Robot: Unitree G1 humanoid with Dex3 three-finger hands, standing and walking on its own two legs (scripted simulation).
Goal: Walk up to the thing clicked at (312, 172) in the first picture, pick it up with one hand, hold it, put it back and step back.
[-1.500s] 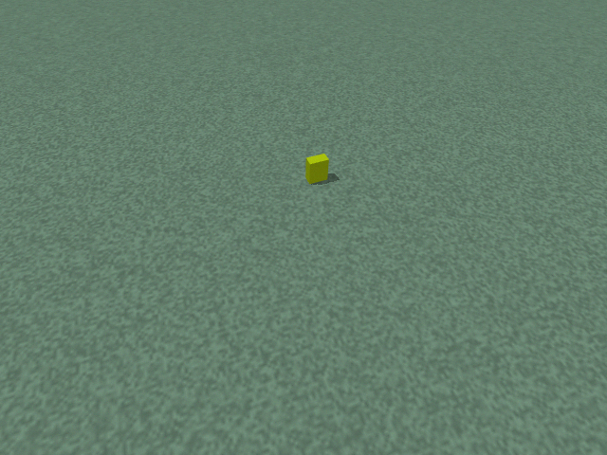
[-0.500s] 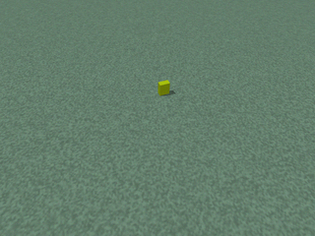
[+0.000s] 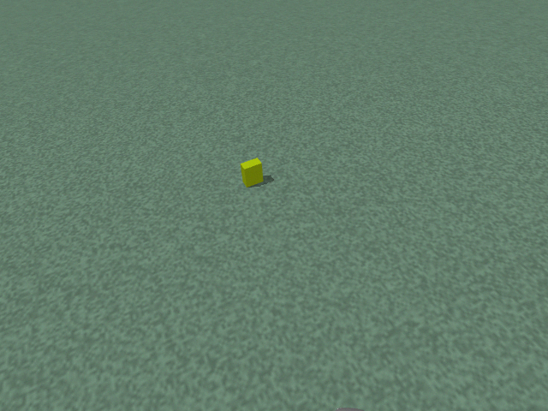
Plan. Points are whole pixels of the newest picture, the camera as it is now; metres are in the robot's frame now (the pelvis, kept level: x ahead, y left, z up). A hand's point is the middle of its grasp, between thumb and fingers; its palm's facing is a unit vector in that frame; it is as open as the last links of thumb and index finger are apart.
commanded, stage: walk up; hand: left
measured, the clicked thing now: (252, 172) +1.38 +0.14 -0.68
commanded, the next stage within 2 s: none
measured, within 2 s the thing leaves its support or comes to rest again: neither
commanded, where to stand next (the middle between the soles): +1.00 -0.02 m, yaw -5 degrees
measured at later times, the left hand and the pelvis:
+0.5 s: hand (125, 340) +0.28 +0.30 -0.14, palm faces -0.14 -0.93 -0.34, open 7.4 cm; pelvis +0.22 +0.03 +0.02, yaw -5 degrees
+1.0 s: hand (186, 213) +0.56 +0.22 -0.09, palm faces -0.11 -0.91 -0.39, open 7.4 cm; pelvis +0.44 -0.04 +0.02, yaw -6 degrees
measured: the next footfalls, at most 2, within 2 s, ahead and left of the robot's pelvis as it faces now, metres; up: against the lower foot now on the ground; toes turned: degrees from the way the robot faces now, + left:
left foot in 0.36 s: +0.31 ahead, +0.15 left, +0.00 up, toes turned +2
right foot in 0.80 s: +0.52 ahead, -0.14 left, +0.00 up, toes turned -10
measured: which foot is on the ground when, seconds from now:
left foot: up 0.00-0.34, down 0.36-0.82, up 0.84-1.00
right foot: down 0.00-0.40, up 0.42-0.78, down 0.80-1.00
